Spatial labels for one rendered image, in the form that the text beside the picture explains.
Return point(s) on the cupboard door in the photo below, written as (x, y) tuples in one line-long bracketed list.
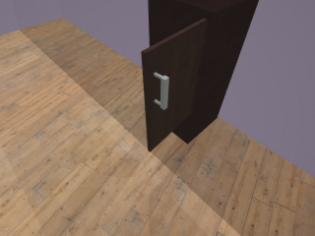
[(177, 57)]

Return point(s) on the handle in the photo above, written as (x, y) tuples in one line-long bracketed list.
[(164, 86)]

